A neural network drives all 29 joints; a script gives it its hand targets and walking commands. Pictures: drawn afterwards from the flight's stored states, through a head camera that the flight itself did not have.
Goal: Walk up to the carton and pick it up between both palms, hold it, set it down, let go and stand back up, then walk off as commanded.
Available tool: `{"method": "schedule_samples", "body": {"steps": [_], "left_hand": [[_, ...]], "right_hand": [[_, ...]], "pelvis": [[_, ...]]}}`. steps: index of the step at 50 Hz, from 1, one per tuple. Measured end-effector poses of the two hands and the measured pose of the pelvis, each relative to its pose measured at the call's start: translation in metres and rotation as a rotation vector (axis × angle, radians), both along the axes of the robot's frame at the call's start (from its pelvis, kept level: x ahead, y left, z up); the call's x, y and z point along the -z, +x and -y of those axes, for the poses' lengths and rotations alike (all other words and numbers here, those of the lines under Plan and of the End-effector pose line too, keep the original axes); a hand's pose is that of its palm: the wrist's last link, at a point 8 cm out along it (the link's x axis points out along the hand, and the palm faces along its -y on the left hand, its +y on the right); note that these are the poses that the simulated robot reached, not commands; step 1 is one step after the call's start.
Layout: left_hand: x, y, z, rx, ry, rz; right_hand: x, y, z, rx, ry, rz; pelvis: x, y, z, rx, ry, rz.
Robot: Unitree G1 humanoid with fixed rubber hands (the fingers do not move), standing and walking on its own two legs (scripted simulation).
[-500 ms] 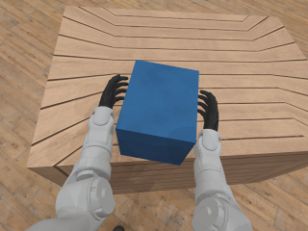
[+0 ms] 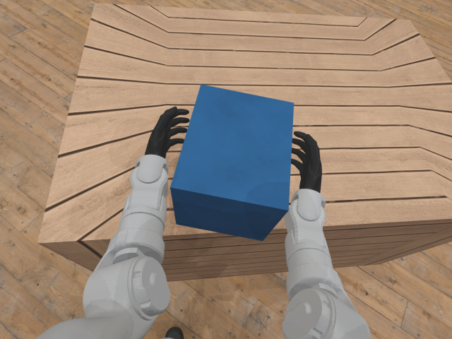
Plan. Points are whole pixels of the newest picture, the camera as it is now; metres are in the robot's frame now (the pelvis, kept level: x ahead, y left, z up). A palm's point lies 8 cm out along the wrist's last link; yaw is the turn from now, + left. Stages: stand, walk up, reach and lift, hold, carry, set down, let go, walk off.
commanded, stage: set down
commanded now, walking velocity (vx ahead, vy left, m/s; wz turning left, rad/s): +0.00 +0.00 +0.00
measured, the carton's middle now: (233, 165) +0.43 -0.02 -0.02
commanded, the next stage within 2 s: none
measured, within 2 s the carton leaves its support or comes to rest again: neither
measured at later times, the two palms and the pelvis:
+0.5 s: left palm (158, 154) +0.43 +0.12 +0.00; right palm (300, 184) +0.38 -0.15 +0.00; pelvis -0.01 +0.01 -0.01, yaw +0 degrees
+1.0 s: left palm (143, 162) +0.40 +0.15 +0.02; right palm (310, 189) +0.36 -0.16 +0.02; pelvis -0.04 +0.02 -0.02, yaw -1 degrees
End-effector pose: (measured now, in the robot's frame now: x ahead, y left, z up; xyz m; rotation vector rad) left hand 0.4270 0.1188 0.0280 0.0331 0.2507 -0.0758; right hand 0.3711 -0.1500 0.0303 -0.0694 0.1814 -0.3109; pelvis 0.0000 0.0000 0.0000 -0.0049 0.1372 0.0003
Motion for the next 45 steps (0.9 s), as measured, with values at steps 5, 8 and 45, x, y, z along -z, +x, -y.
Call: {"method": "schedule_samples", "body": {"steps": [5,8,45], "left_hand": [[0.0,0.0,0.0,-0.002,-0.004,0.0],[0.0,0.0,0.0,-0.006,-0.003,0.0],[0.003,-0.009,-0.026,-0.019,0.02,0.005]], "right_hand": [[0.0,0.0,0.0,0.0,0.001,0.001],[0.0,0.0,0.0,-0.004,-0.005,0.001],[0.008,0.002,0.003,-0.057,0.019,-0.058]], "pelvis": [[0.0,-0.001,0.0,0.0,0.0,-0.001],[0.0,-0.001,0.0,0.0,0.0,-0.003],[0.017,-0.037,-0.023,0.007,-0.031,-0.197]]}}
